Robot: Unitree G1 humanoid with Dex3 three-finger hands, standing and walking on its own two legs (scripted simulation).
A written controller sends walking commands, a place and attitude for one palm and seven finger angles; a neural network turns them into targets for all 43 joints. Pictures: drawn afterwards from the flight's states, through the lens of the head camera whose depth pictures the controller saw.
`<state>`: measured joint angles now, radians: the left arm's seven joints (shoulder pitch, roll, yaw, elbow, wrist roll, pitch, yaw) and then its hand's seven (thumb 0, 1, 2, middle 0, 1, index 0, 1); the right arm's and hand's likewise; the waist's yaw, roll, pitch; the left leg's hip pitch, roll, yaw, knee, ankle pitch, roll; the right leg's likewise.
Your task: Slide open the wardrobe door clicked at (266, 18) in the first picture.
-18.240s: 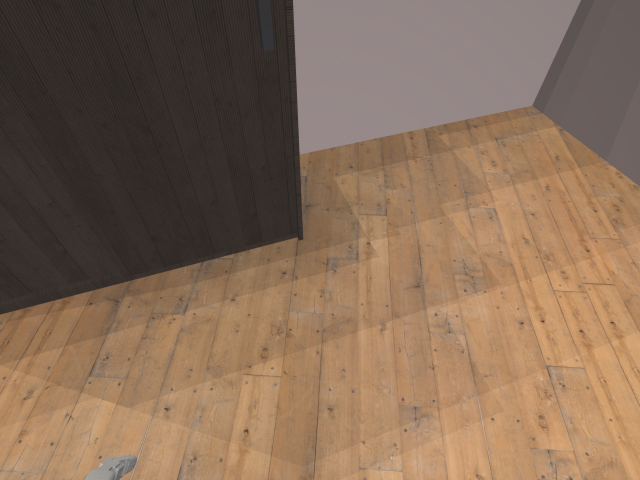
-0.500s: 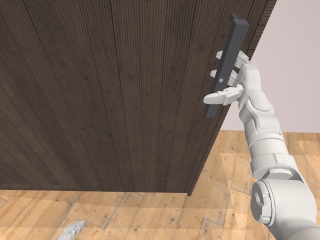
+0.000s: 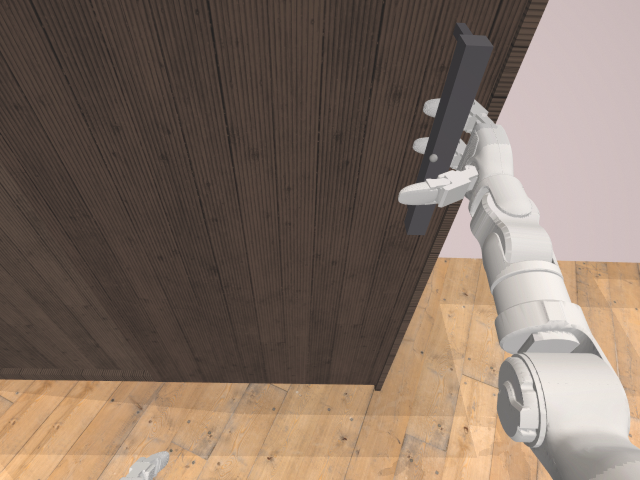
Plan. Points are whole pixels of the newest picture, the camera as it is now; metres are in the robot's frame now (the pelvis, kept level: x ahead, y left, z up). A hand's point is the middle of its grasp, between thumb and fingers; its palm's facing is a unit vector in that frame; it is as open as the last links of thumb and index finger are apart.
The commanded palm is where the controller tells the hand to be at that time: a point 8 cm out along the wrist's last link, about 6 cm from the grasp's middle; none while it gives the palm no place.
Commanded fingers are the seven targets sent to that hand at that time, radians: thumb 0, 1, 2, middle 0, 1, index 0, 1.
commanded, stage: grip the handle and tug to test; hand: right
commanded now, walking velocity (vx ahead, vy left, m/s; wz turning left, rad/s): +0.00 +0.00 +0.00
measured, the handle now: (434, 143) +0.50 -0.09 +0.19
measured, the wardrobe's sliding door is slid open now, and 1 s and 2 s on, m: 0.00 0.00 0.01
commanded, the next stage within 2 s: tug the door sideways, standing still in 1.38 s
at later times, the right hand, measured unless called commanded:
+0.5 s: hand (440, 161) +0.45 -0.09 +0.20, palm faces -0.10 +0.99 +0.01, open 7.8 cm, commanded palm +0.43 -0.14 +0.20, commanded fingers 0.00 -0.81 -0.86 0.44 1.39 0.44 1.39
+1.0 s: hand (426, 160) +0.45 -0.07 +0.20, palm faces -0.12 +0.99 +0.01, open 5.8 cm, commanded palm +0.43 -0.14 +0.20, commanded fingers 0.00 -0.90 -0.90 0.45 1.40 0.45 1.40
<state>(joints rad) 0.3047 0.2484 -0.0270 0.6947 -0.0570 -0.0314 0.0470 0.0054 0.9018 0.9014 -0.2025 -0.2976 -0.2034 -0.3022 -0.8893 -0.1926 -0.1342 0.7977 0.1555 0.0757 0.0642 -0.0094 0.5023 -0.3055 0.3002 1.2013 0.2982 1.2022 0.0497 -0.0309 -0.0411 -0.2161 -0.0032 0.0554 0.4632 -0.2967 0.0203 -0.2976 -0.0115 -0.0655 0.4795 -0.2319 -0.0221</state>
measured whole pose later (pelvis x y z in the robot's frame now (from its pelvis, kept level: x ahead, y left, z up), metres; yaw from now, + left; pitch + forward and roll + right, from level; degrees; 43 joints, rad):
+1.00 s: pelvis -0.02 +0.00 +0.00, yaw +0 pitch +3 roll +0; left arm 0.33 0.25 -0.04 0.71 -0.05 -0.06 0.06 0.00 0.90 0.90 -0.20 -0.30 -0.20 -0.30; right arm -0.99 -0.22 -0.17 0.99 0.13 -0.01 0.09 0.00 -0.60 -0.86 0.43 1.40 0.45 1.40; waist 0.08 -0.03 -0.03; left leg -0.26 -0.01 0.06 0.49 -0.28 0.03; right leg -0.35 -0.02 -0.05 0.50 -0.21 -0.02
